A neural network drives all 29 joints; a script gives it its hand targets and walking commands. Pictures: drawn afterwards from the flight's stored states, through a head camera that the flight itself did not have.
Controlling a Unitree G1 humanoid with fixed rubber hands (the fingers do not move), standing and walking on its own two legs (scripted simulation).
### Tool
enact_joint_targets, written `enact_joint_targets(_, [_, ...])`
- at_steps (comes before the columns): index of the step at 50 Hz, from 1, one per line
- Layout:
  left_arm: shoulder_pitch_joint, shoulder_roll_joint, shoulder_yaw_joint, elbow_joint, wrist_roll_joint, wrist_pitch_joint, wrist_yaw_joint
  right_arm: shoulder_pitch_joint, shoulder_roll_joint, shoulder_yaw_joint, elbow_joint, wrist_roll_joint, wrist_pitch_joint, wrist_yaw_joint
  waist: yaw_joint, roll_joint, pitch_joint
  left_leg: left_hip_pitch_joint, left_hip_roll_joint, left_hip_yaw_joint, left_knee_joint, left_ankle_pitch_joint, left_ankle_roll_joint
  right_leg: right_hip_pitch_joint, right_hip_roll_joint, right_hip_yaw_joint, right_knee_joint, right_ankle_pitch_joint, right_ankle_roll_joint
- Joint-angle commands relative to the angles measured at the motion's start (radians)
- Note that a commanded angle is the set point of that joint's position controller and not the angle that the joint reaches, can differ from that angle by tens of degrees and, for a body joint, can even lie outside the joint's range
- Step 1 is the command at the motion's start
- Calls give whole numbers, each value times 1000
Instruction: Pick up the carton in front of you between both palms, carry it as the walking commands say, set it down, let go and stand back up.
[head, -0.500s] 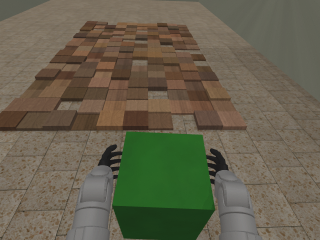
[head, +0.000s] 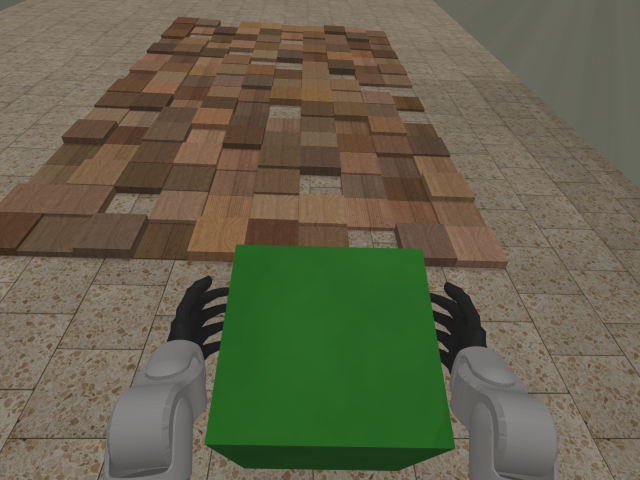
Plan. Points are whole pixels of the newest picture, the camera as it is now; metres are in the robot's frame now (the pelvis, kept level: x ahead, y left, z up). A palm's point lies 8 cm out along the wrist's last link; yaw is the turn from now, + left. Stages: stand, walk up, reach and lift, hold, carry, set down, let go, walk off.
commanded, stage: carry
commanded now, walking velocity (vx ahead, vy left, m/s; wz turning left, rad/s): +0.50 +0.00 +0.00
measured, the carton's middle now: (325, 368) +0.27 +0.00 +0.03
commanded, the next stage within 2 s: none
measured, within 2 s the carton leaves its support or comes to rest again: neither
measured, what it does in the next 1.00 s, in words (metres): walks ahead: left foot, then right foot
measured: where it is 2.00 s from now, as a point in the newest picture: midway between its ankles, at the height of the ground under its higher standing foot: (320, 270)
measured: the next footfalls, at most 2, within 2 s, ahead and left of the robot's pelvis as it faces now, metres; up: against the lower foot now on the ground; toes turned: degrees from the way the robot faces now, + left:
left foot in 0.04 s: +0.11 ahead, +0.09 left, +0.00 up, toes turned +10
right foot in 0.48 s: +0.46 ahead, -0.14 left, +0.00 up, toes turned -15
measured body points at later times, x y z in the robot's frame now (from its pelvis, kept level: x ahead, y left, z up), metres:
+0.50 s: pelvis +0.29 -0.03 -0.03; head +0.25 -0.03 +0.42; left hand +0.52 +0.12 +0.05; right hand +0.52 -0.19 +0.06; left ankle +0.08 +0.08 -0.74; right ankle +0.42 -0.13 -0.75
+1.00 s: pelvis +0.59 -0.02 -0.02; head +0.55 +0.00 +0.43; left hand +0.83 +0.13 +0.08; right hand +0.82 -0.17 +0.09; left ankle +0.73 +0.08 -0.74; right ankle +0.42 -0.12 -0.74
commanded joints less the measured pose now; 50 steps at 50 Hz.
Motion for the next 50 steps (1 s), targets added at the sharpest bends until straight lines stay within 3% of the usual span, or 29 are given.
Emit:
enact_joint_targets(1, [-311, -775, -571, -162, -269, 43, -59, -270, 776, 584, -155, 219, 42, 44, -10, -39, -100, 297, -60, 104, -158, 105, -2, -110, -120, 15, 46, 248, -97])
enact_joint_targets(2, [-289, -709, -595, -155, -267, 58, -39, -216, 701, 523, -114, 195, 60, 18, -13, 19, -141, 518, -12, 38, -168, 77, 27, -247, -95, -21, 194, 230, -68])
enact_joint_targets(3, [-336, -673, -581, -182, -266, 72, -20, -198, 662, 467, -82, 163, 67, -8, -45, 221, -143, 630, 254, -346, -310, -68, 93, -452, -25, -86, 497, 78, -5])
enact_joint_targets(4, [-344, -666, -564, -170, -285, 88, -8, -216, 674, 471, -80, 169, 69, -26, -63, 304, -158, 713, 437, -640, -360, -73, 242, -664, 33, -54, 667, -244, 2])
enact_joint_targets(5, [-313, -640, -551, -162, -277, 83, 10, -233, 660, 464, -140, 173, 63, -46, -47, 185, -134, 623, 447, -653, -352, -64, 271, -690, -46, 78, 749, -253, -20])
enact_joint_targets(7, [-386, -690, -538, -204, -310, 61, 40, -329, 713, 488, -185, 231, 49, -71, -37, 120, -111, 518, 370, -497, -393, -111, 223, -664, -99, 97, 730, -117, -39])
enact_joint_targets(10, [-308, -686, -451, -100, -224, 46, 81, -339, 697, 483, -157, 229, 36, -80, -36, 160, -41, 392, 271, -247, -444, 24, 137, -565, -71, 17, 533, 73, -11])
enact_joint_targets(13, [-149, -638, -384, -38, -167, 30, 113, -252, 635, 507, -122, 238, 31, -93, -25, 153, -59, 408, 281, -225, -481, 1, 142, -519, -51, -18, 362, 122, 0])
enact_joint_targets(16, [-164, -610, -417, -44, -175, 21, 108, -271, 651, 539, -153, 256, 21, -90, -38, 105, 66, 457, 259, -173, -423, 335, 131, -575, -22, -94, 289, 190, -14])
enact_joint_targets(18, [-210, -660, -454, -130, -216, 21, 94, -263, 659, 540, -208, 287, 12, -66, -38, 219, 57, 476, 237, -82, -398, 386, 126, -530, -30, -105, 205, 281, -18])
enact_joint_targets(20, [-230, -648, -482, -156, -235, 26, 76, -196, 659, 546, -123, 254, 32, -67, -30, 220, 70, 384, 249, -82, -442, 282, 117, -362, -25, -137, 172, 301, -37])
enact_joint_targets(24, [-195, -652, -538, -167, -236, 20, 30, -213, 647, 566, -185, 245, 26, -29, 0, 179, -71, 309, 152, 70, -21, 565, 48, 77, 72, -234, 147, 145, -51])
enact_joint_targets(25, [-159, -652, -540, -142, -220, 28, 26, -209, 632, 576, -184, 238, 30, -21, 23, 120, -108, 171, 120, 90, 209, 474, 26, 224, -6, -115, 110, 78, -63])
enact_joint_targets(26, [-119, -602, -525, -153, -217, 23, 20, -235, 603, 616, -280, 265, 32, -16, 18, -208, -226, -46, -1, 41, 575, 183, -32, 371, -329, 463, -74, -103, -191])
enact_joint_targets(27, [-268, -671, -566, -214, -293, 15, 6, -191, 656, 604, -203, 253, 38, -13, 15, -227, -209, -231, -32, -104, 696, -179, -23, 435, -366, 576, -189, 38, -235])
enact_joint_targets(28, [-240, -689, -575, -171, -286, 16, 3, -212, 640, 597, -197, 237, 31, -6, 17, -104, -150, -252, 39, -156, 776, -152, 16, 313, -361, 476, -150, 196, -219])
enact_joint_targets(29, [-190, -714, -565, -144, -272, 17, -11, -188, 695, 595, -152, 229, 33, 4, 9, -97, -163, -206, 98, -178, 767, -104, 36, 214, -359, 416, -150, 270, -212])
enact_joint_targets(30, [-247, -740, -585, -158, -279, 8, -27, -179, 743, 602, -138, 208, 15, 10, -6, 7, -178, -203, 136, -199, 703, -29, 49, 193, -319, 292, -148, 249, -157])
enact_joint_targets(31, [-294, -787, -618, -184, -302, -1, -37, -164, 755, 594, -138, 212, 16, 21, -2, 41, -153, -176, 123, -184, 605, 3, 53, 120, -297, 286, -185, 161, -140])
enact_joint_targets(34, [-286, -819, -626, -128, -289, 0, -68, -158, 821, 589, -61, 170, -6, 31, -4, -31, -103, -129, 118, -117, 426, 49, 38, 23, -249, 93, -251, 69, -127])
enact_joint_targets(36, [-191, -774, -574, -83, -248, -1, -72, -167, 820, 594, -88, 170, -9, 34, -11, -112, -46, -164, 122, -83, 297, 123, 9, 6, -248, 94, -313, -25, -117])
enact_joint_targets(37, [-249, -794, -605, -131, -265, -8, -72, -186, 793, 588, -123, 159, -12, 32, -7, -44, -26, -173, 109, -54, 223, 138, 12, 5, -251, 53, -305, 12, -133])
enact_joint_targets(39, [-205, -774, -596, -138, -274, -2, -58, -175, 806, 593, -102, 187, -12, 17, -12, -49, -2, -172, 99, -40, 118, 198, 3, 38, -220, -39, -272, 103, -126])
enact_joint_targets(42, [-163, -715, -546, -135, -237, 11, -30, -228, 731, 601, -206, 204, 5, 6, -5, -64, -2, -143, 86, -19, 22, 229, -2, 78, -230, -24, -285, 41, -125])
enact_joint_targets(45, [-142, -636, -536, -154, -228, 36, 8, -244, 667, 595, -234, 238, 34, -18, 5, -62, 83, -176, 103, 18, -17, 241, -7, 147, -217, -50, -244, 113, -133])
enact_joint_targets(46, [-175, -598, -532, -168, -212, 43, 23, -214, 621, 564, -196, 214, 50, -25, -1, -118, 141, -148, 98, 2, -31, 232, 4, 95, -230, -19, -243, 173, -128])
enact_joint_targets(47, [-184, -588, -533, -194, -234, 52, 27, -214, 589, 576, -239, 228, 52, -29, 10, -83, 145, -177, 77, 35, -68, 205, 10, 144, -197, -36, -206, 249, -131])
enact_joint_targets(48, [-180, -558, -504, -195, -216, 56, 38, -192, 578, 547, -210, 233, 70, -37, -4, -68, 90, -47, 65, 52, -71, 201, 21, 117, -231, -38, -152, 289, -109])
enact_joint_targets(50, [-209, -534, -549, -239, -238, 73, 49, -141, 569, 518, -190, 209, 74, -47, -30, 9, -36, 310, -6, 128, -141, 97, 24, 13, -106, -181, 183, 449, -55])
